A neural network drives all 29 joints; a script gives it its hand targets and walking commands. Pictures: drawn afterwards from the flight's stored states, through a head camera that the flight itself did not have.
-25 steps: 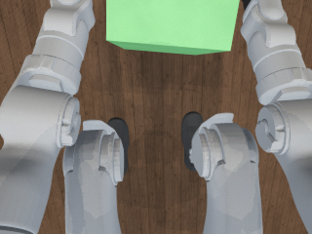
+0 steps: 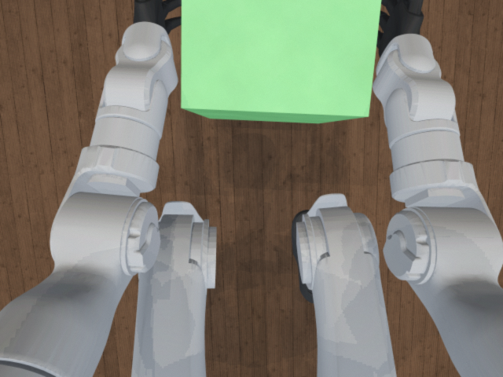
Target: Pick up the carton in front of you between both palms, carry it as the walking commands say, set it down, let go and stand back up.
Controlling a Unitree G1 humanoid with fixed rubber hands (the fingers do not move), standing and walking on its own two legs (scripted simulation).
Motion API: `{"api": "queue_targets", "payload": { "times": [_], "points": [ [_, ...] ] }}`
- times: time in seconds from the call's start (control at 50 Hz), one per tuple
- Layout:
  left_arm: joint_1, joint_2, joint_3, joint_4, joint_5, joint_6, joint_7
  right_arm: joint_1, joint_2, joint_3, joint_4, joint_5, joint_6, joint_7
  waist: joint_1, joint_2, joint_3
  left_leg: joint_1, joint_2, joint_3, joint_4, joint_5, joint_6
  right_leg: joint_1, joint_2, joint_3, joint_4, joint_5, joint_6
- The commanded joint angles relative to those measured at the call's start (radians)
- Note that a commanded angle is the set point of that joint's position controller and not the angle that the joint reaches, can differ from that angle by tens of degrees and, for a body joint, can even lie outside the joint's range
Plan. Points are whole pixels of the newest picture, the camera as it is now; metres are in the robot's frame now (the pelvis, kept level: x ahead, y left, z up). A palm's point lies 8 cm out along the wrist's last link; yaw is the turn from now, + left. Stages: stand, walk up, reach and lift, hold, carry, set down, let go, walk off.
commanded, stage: reach and lift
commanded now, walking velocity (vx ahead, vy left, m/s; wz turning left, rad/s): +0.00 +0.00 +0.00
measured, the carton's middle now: (272, 48) +0.53 -0.04 -0.20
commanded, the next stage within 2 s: none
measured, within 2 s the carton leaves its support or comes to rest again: neither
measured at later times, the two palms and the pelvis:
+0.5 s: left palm out of the picture +0.50 +0.12 +0.06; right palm out of the picture +0.48 -0.18 +0.06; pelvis -0.01 +0.00 +0.12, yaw +0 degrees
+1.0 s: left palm out of the picture +0.45 +0.13 +0.22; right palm out of the picture +0.43 -0.17 +0.22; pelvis +0.04 +0.00 +0.26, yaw +0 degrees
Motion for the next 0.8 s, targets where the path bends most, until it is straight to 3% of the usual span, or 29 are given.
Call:
{"api": "queue_targets", "payload": {
  "times": [0.0,0.08,0.12,0.26,0.38,0.5,0.64,0.78],
  "points": [
    [-0.644,-1.149,-0.430,-0.287,-0.070,0.008,-0.263,-0.684,1.078,0.489,-0.269,0.088,0.014,0.323,-0.027,0.064,-1.687,0.845,-0.078,0.171,-0.215,0.554,0.037,0.812,0.071,-0.195,-0.205,0.580,-0.026],
    [-0.516,-1.182,-0.274,-0.084,0.050,0.057,-0.298,-0.577,1.117,0.361,-0.090,-0.036,0.064,0.342,-0.015,0.052,-1.301,0.620,-0.082,0.171,-0.335,0.268,0.042,0.644,0.074,-0.192,-0.326,0.297,-0.040],
    [-0.489,-1.174,-0.186,-0.009,0.111,0.072,-0.310,-0.550,1.108,0.283,-0.019,-0.104,0.078,0.352,-0.015,0.049,-1.182,0.567,-0.084,0.167,-0.389,0.183,0.049,0.600,0.076,-0.188,-0.377,0.213,-0.049],
    [-0.526,-1.165,-0.068,0.037,0.184,0.078,-0.334,-0.583,1.126,0.191,0.009,-0.189,0.086,0.366,-0.013,0.028,-1.202,0.603,-0.090,0.163,-0.515,0.124,0.060,0.678,0.078,-0.176,-0.502,0.155,-0.057],
    [-0.516,-1.210,-0.101,-0.011,0.176,0.104,-0.349,-0.577,1.192,0.242,-0.031,-0.172,0.113,0.376,0.003,0.005,-1.347,0.725,-0.089,0.170,-0.596,0.139,0.059,0.826,0.080,-0.178,-0.586,0.162,-0.044],
    [-0.435,-1.280,-0.202,-0.089,0.128,0.127,-0.365,-0.486,1.261,0.337,-0.094,-0.129,0.133,0.384,0.006,0.000,-1.445,0.869,-0.089,0.164,-0.662,0.231,0.047,0.969,0.086,-0.174,-0.652,0.258,-0.038],
    [-0.289,-1.335,-0.294,-0.143,0.097,0.124,-0.366,-0.335,1.299,0.413,-0.132,-0.102,0.125,0.382,0.006,0.014,-1.377,0.995,-0.090,0.140,-0.762,0.299,0.037,1.073,0.091,-0.153,-0.741,0.328,-0.040],
    [-0.131,-1.358,-0.316,-0.137,0.108,0.103,-0.353,-0.181,1.319,0.432,-0.117,-0.112,0.102,0.375,0.014,0.021,-1.240,1.116,-0.087,0.107,-0.890,0.315,0.036,1.175,0.093,-0.122,-0.861,0.335,-0.046]
  ]
}}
